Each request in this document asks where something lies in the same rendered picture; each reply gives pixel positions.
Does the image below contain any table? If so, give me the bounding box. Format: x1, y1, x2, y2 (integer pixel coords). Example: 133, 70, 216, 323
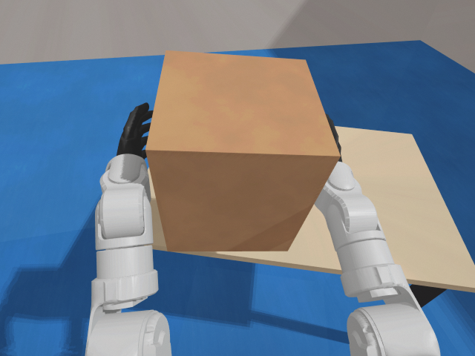
148, 126, 475, 307

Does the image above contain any left robot upper arm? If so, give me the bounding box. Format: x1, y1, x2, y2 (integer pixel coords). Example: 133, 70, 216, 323
87, 310, 171, 356

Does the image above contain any robot right hand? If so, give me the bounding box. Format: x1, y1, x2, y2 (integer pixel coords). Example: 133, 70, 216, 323
326, 114, 342, 162

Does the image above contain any right robot forearm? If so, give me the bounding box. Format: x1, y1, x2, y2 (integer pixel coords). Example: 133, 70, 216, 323
314, 162, 440, 354

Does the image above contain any carton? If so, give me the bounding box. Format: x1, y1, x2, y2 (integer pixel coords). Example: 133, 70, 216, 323
145, 50, 341, 251

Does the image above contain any robot left hand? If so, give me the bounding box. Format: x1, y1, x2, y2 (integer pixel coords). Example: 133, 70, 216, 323
117, 102, 153, 159

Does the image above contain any right robot upper arm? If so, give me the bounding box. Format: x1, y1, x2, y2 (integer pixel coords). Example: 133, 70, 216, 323
347, 302, 440, 356

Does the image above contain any left robot forearm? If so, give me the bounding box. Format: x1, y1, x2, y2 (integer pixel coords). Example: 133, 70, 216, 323
85, 154, 159, 356

